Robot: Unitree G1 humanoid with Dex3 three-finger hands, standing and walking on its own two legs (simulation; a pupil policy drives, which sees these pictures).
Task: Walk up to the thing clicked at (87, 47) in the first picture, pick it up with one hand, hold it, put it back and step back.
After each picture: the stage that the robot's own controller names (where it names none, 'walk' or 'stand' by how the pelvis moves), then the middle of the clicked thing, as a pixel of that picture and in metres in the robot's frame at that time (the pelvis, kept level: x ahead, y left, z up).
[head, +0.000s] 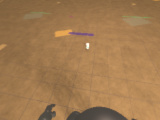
stand; (87, 46) +1.54 +0.11 -0.72
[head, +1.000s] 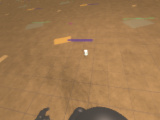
walk; (85, 52) +1.39 +0.25 -0.71
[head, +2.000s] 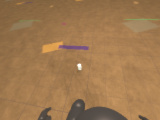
walk; (79, 66) +0.87 +0.29 -0.71
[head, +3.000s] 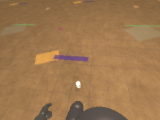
walk; (78, 84) +0.53 +0.23 -0.71
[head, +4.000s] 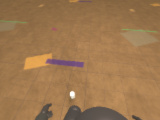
stand; (72, 94) +0.36 +0.22 -0.70
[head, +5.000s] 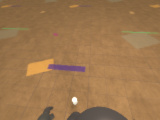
stand; (74, 100) +0.32 +0.21 -0.72
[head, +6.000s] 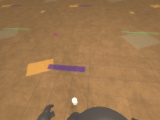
stand; (74, 101) +0.32 +0.20 -0.72
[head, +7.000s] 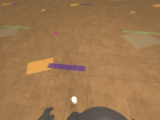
stand; (74, 100) +0.32 +0.21 -0.73
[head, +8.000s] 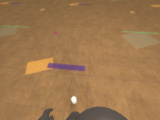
stand; (74, 100) +0.32 +0.21 -0.73
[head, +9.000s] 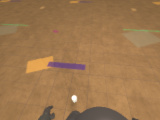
go down; (74, 98) +0.32 +0.21 -0.72
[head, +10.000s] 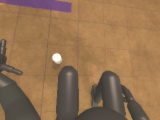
go down; (57, 58) +0.39 +0.28 -0.29
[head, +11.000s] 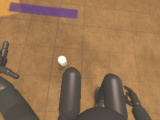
approach; (62, 61) +0.39 +0.28 -0.30
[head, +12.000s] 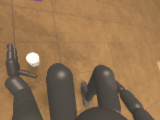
close in; (33, 60) +0.36 +0.32 -0.21
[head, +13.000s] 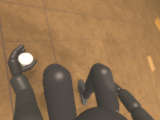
close; (26, 60) +0.36 +0.32 -0.21
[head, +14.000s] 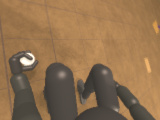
lift; (28, 60) +0.34 +0.32 -0.22
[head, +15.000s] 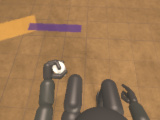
lift; (60, 69) +0.31 +0.23 -0.04
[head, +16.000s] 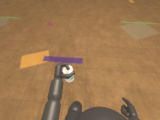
hold; (68, 74) +0.32 +0.17 -0.01
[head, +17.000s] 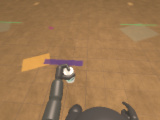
hold; (69, 75) +0.32 +0.17 -0.01
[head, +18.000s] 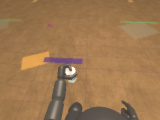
crouch; (71, 74) +0.33 +0.16 -0.02
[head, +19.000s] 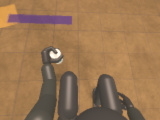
crouch; (56, 56) +0.41 +0.25 -0.11
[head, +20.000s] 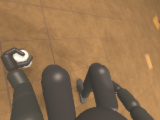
lower; (23, 59) +0.37 +0.33 -0.22
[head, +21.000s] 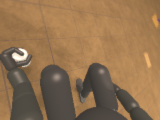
lower; (22, 58) +0.37 +0.33 -0.22
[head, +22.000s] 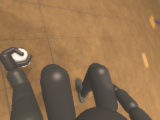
lower; (21, 58) +0.37 +0.33 -0.22
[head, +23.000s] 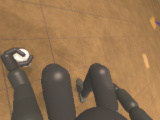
lower; (23, 58) +0.36 +0.33 -0.22
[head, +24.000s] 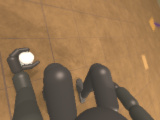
open; (26, 60) +0.35 +0.32 -0.22
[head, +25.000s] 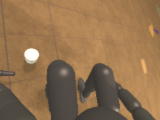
stand; (31, 56) +0.35 +0.31 -0.21
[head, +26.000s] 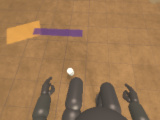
walk; (70, 71) +0.39 +0.24 -0.47
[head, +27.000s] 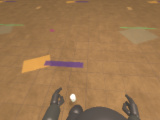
stand; (73, 97) +0.34 +0.21 -0.66
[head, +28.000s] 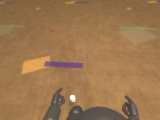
stand; (72, 98) +0.33 +0.22 -0.67
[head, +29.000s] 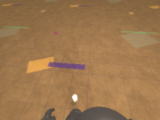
stand; (75, 98) +0.36 +0.20 -0.71
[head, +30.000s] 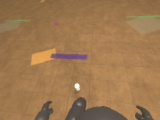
walk; (77, 87) +0.41 +0.23 -0.69
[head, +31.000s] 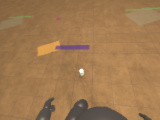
walk; (81, 72) +0.64 +0.21 -0.71
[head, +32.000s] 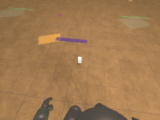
stand; (79, 59) +0.95 +0.19 -0.71
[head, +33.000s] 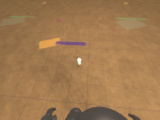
stand; (79, 61) +0.99 +0.24 -0.72
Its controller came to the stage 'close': yes
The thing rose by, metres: 0.70
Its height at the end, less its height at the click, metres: +0.00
